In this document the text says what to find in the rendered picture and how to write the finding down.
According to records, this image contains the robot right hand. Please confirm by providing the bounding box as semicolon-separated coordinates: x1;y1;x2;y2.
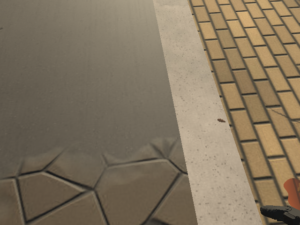
260;205;300;225

